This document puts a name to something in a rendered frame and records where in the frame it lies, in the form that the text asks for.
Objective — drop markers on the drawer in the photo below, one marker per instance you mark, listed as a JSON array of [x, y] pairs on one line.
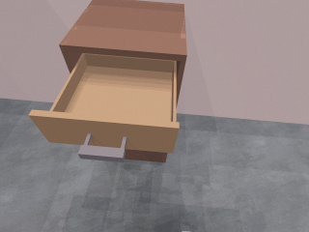
[[112, 97]]

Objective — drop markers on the handle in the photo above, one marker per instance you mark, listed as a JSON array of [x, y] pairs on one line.
[[90, 152]]

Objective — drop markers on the cabinet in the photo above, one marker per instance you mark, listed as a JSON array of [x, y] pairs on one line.
[[130, 28]]

